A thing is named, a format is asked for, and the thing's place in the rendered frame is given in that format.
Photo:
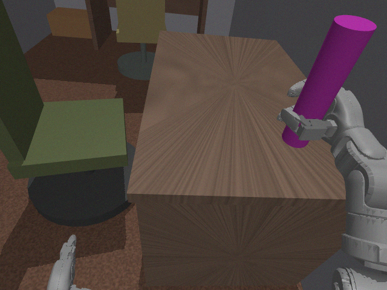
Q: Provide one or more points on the right robot arm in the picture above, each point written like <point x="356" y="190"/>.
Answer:
<point x="362" y="161"/>

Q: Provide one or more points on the right robot hand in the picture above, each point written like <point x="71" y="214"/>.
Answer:
<point x="344" y="113"/>

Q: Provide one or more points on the left robot hand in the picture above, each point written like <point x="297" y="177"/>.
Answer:
<point x="63" y="271"/>

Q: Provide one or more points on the desk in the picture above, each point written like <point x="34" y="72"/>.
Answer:
<point x="221" y="199"/>
<point x="100" y="21"/>

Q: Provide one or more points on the office chair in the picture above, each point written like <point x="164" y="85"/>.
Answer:
<point x="74" y="153"/>
<point x="139" y="21"/>

